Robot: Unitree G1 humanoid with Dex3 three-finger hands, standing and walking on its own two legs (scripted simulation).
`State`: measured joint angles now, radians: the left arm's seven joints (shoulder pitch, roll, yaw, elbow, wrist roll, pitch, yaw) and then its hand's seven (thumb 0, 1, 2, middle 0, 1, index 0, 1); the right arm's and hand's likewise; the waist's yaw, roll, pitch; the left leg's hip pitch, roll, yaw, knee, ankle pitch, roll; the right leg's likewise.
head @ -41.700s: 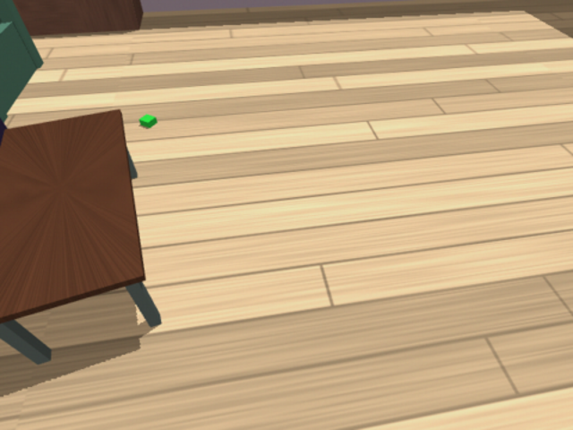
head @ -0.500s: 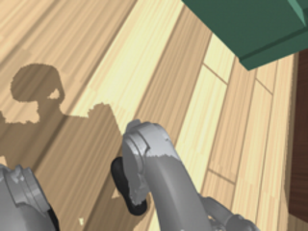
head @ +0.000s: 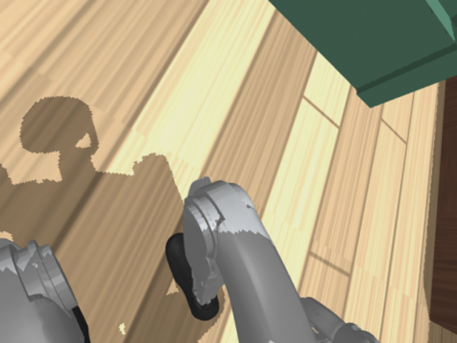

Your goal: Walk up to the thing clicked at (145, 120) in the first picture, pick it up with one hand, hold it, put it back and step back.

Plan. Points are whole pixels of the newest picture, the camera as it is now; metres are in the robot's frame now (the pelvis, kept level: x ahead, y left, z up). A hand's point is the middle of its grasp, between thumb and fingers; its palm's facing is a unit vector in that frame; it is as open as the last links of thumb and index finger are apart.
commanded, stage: close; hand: left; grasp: from above
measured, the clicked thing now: out of the picture +0.44 +0.33 -0.28
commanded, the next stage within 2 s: settle in 0.32 s
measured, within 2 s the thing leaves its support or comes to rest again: leaves its support in 0.66 s
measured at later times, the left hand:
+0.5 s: hand out of the picture +0.42 +0.33 -0.25, palm faces -0.44 -0.17 -0.88, open 9.6 cm
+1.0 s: hand out of the picture +0.42 +0.35 -0.17, palm faces -0.39 -0.12 -0.91, open 9.6 cm
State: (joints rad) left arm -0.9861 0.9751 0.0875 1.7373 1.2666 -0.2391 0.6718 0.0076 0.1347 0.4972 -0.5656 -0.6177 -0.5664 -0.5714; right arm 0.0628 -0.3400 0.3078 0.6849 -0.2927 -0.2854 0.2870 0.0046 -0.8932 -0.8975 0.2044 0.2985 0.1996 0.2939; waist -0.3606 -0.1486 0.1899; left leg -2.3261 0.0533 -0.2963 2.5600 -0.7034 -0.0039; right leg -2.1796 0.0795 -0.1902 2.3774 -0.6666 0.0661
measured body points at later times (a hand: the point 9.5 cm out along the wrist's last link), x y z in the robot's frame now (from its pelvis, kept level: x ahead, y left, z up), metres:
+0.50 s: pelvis +0.00 +0.00 +0.00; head +0.27 +0.13 +0.34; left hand +0.44 +0.34 -0.20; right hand +0.06 -0.25 -0.06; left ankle +0.07 +0.13 -0.27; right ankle +0.12 -0.12 -0.27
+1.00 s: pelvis +0.01 +0.00 +0.01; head +0.23 +0.11 +0.39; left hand +0.44 +0.36 -0.12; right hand +0.10 -0.26 -0.07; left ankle +0.07 +0.13 -0.27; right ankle +0.12 -0.12 -0.27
